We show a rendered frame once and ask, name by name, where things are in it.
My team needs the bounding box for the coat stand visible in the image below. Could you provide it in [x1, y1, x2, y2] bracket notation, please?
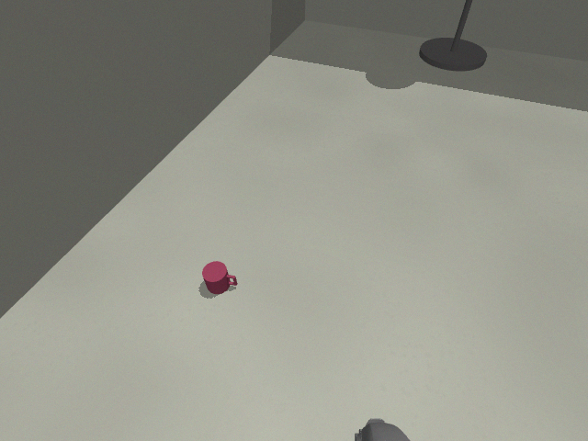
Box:
[419, 0, 487, 72]

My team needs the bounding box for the mug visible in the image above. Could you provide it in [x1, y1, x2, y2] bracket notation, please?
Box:
[202, 261, 237, 294]

